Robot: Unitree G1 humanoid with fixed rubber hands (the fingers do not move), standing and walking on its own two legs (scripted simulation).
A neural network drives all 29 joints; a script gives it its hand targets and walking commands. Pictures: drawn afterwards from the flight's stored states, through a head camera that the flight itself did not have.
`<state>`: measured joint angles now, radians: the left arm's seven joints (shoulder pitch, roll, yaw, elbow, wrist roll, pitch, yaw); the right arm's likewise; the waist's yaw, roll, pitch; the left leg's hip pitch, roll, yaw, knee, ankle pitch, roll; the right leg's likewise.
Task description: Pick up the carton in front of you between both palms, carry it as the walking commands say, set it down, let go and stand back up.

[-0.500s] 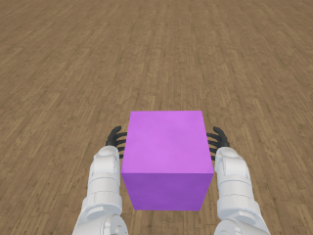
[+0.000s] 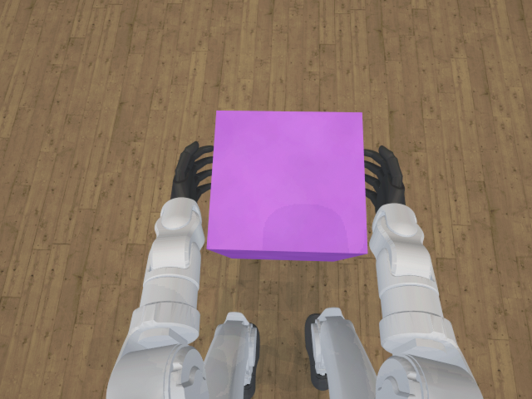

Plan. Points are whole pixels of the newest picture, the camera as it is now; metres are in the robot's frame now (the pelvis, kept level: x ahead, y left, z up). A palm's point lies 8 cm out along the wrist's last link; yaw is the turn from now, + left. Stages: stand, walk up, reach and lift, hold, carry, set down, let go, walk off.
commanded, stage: set down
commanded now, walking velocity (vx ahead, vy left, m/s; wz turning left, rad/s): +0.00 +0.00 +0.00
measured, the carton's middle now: (285, 198) +0.44 -0.01 -0.15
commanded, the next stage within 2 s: none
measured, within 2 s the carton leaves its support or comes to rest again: rests again in 1.66 s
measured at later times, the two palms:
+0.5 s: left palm (208, 193) +0.47 +0.14 -0.23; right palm (358, 203) +0.45 -0.16 -0.23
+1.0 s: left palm (217, 196) +0.51 +0.15 -0.38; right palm (336, 208) +0.48 -0.15 -0.39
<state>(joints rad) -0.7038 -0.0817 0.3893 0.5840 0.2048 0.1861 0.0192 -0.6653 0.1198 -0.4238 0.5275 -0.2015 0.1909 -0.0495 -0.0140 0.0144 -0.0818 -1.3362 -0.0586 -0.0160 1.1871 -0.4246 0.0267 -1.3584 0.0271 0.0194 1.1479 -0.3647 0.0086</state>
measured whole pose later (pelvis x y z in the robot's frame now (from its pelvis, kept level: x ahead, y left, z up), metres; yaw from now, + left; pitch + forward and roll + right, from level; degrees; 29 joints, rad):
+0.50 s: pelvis -0.02 +0.00 -0.13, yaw +0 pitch +46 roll +0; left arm -1.03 0.04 0.39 0.69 0.17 0.27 0.03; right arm -0.95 0.07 -0.49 0.56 -0.19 0.27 -0.09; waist -0.01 0.00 -0.11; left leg -1.93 -0.06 0.01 1.67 -0.54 0.02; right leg -1.96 0.04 0.02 1.63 -0.47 0.01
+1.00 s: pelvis -0.04 +0.00 -0.24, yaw -1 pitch +44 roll -2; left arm -1.39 0.23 0.29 0.86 0.12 0.28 0.04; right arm -1.26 -0.03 -0.47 0.67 -0.11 0.27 -0.16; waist -0.01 -0.01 0.18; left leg -2.21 -0.06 0.01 2.04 -0.59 0.03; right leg -2.23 0.04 -0.01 1.98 -0.51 0.02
